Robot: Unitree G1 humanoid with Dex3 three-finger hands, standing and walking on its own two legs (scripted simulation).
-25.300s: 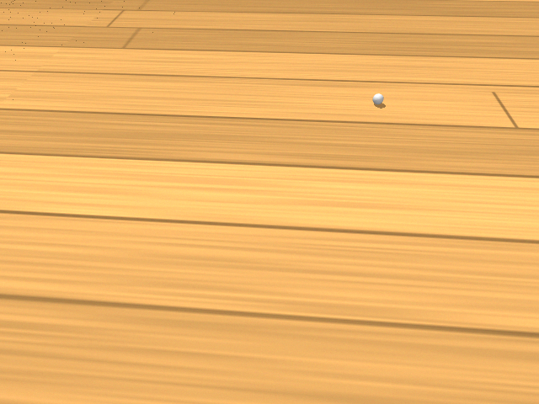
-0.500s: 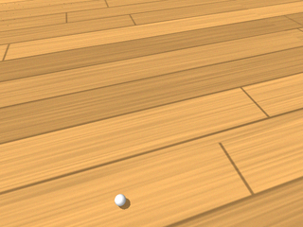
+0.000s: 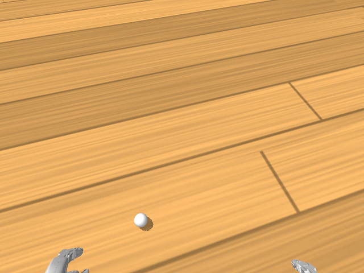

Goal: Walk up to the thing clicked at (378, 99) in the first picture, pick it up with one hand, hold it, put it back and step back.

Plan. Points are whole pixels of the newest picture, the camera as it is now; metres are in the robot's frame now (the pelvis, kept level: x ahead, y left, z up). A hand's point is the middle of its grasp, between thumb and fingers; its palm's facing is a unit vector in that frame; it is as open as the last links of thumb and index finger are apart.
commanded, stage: rise first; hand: left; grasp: from above
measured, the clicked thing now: (140, 220) +0.45 +0.22 -0.73
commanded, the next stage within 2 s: none
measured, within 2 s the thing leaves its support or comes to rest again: neither
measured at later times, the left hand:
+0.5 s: hand out of the picture +0.14 +0.26 -0.21, palm faces -0.16 -0.87 -0.46, open 14.0 cm
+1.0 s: hand out of the picture +0.18 +0.28 -0.34, palm faces -0.40 -0.65 -0.64, open 14.1 cm
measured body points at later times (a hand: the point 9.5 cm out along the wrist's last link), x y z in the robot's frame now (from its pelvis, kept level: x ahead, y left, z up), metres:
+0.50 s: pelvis +0.00 +0.01 -0.07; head +0.10 +0.03 +0.37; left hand +0.15 +0.30 -0.18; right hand +0.16 -0.24 -0.16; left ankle +0.02 +0.13 -0.73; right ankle -0.01 -0.12 -0.73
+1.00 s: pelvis -0.03 +0.01 -0.19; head +0.13 +0.03 +0.24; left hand +0.20 +0.31 -0.30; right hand +0.17 -0.25 -0.28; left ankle +0.02 +0.13 -0.73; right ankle -0.01 -0.12 -0.73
